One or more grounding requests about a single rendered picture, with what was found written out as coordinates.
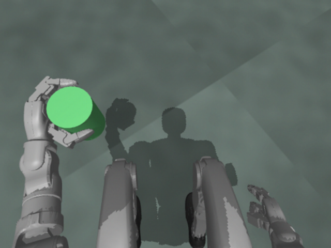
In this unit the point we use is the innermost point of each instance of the left robot hand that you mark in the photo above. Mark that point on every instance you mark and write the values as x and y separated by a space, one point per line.
36 122

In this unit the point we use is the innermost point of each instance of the right robot hand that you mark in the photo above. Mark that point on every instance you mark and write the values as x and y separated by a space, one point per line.
261 216

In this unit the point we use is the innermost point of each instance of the right robot foot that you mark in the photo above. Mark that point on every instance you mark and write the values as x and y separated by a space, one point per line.
189 210

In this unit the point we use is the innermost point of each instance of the can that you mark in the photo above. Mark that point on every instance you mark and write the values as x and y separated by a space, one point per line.
72 109

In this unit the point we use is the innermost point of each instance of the left robot arm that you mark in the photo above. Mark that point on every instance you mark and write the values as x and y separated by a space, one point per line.
41 221

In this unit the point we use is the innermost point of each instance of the right robot arm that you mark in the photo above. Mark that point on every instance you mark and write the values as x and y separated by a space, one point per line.
282 235

